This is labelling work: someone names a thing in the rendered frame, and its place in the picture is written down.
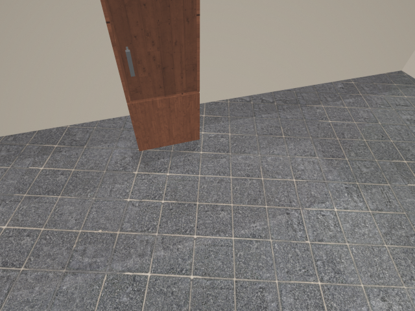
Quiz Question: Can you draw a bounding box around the handle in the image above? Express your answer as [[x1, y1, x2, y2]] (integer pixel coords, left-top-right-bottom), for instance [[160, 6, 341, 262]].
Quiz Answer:
[[125, 47, 135, 76]]

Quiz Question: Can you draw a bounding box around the cupboard door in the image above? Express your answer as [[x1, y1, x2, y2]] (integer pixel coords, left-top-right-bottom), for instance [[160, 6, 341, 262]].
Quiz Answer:
[[106, 0, 197, 101]]

